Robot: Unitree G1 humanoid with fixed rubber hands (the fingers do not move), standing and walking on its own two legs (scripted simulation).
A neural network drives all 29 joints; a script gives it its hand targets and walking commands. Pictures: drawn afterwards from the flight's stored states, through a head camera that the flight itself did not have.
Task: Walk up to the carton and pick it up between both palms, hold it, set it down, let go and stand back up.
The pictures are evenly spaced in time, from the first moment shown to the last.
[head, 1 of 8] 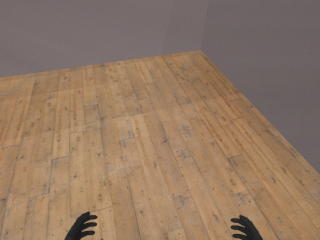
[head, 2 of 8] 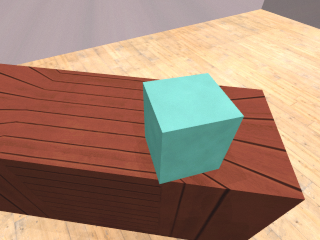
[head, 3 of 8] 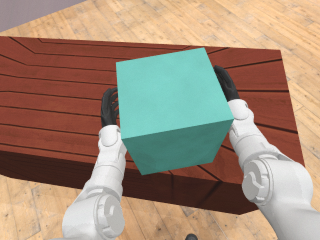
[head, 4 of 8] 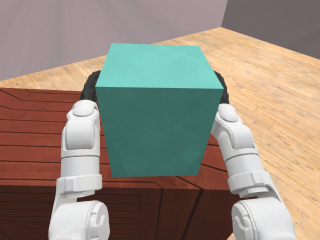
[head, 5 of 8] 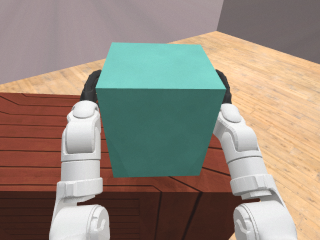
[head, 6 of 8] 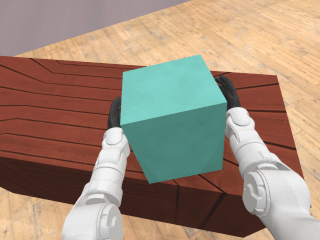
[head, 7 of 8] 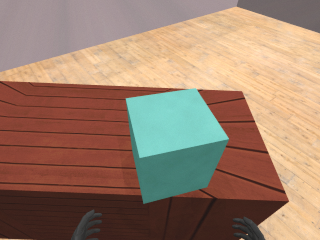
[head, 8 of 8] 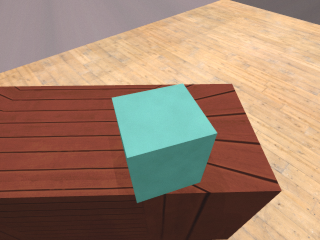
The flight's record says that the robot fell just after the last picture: no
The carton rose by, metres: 0.20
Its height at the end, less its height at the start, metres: +0.00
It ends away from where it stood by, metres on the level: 0.02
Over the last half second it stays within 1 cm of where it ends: yes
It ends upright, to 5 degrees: yes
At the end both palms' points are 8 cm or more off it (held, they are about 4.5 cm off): yes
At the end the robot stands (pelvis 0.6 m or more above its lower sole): yes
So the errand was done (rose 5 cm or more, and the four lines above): yes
